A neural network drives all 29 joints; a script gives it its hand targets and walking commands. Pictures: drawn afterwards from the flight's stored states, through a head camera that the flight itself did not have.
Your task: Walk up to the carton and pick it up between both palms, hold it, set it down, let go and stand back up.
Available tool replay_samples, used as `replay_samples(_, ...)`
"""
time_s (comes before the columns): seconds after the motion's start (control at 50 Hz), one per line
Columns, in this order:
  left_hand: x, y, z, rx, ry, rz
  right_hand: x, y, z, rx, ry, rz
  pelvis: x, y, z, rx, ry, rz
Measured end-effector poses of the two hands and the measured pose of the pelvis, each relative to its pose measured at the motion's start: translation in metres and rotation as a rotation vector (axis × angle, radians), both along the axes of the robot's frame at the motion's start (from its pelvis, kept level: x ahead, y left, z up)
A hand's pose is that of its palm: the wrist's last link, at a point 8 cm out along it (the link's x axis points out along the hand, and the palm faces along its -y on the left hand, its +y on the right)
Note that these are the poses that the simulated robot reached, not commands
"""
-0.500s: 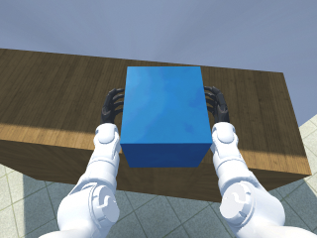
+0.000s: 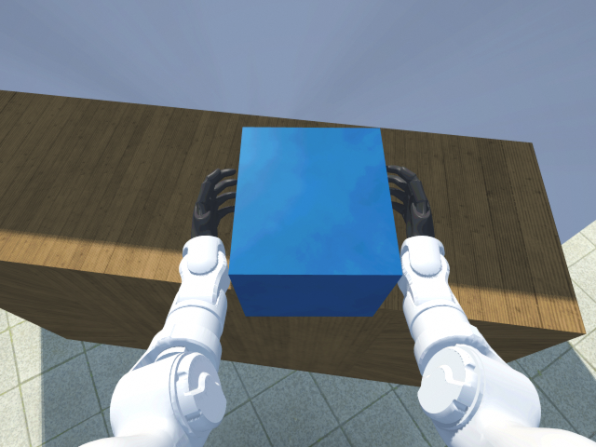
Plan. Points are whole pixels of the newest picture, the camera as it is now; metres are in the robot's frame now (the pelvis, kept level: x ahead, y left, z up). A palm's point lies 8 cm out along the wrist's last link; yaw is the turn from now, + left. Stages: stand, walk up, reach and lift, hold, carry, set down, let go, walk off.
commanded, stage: reach and lift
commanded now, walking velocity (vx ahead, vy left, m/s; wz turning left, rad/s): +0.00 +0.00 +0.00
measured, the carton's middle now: (310, 225) +0.43 +0.01 -0.01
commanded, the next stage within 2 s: none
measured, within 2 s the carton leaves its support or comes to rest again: leaves its support in 0.56 s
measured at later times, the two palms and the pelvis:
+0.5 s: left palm (207, 243) +0.38 +0.15 +0.01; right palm (421, 236) +0.39 -0.14 +0.03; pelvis -0.03 +0.00 +0.00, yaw -1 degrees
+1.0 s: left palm (200, 221) +0.38 +0.15 +0.06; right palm (432, 207) +0.40 -0.14 +0.08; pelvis -0.02 +0.00 +0.00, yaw +0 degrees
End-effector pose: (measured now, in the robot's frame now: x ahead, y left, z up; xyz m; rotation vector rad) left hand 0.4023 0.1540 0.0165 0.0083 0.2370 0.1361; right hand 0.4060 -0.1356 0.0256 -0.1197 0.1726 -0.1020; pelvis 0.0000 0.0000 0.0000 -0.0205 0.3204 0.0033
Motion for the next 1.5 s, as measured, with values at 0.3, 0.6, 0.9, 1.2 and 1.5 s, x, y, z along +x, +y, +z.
replay_samples(0.3, -0.016, 0.000, 0.000, -0.024, -0.018, 0.015, -0.013, 0.001, 0.005, 0.023, -0.027, 0.003, -0.019, 0.000, -0.001, 0.000, 0.033, -0.005)
replay_samples(0.6, -0.026, -0.003, -0.001, -0.031, 0.047, 0.014, -0.022, -0.003, 0.006, 0.045, 0.021, 0.003, -0.028, -0.001, -0.003, 0.004, 0.031, -0.016)
replay_samples(0.9, -0.023, -0.004, 0.026, -0.046, 0.036, 0.035, -0.014, -0.002, 0.037, 0.056, 0.009, 0.015, -0.025, -0.001, -0.005, 0.006, -0.016, -0.020)
replay_samples(1.2, -0.017, -0.004, 0.084, -0.013, -0.011, 0.001, -0.015, -0.003, 0.096, 0.109, -0.031, -0.018, -0.019, 0.000, 0.003, 0.006, -0.189, 0.009)
replay_samples(1.5, -0.042, 0.000, 0.110, -0.008, 0.009, -0.004, -0.043, 0.000, 0.116, 0.097, -0.009, -0.026, -0.029, 0.003, 0.008, 0.005, -0.354, 0.006)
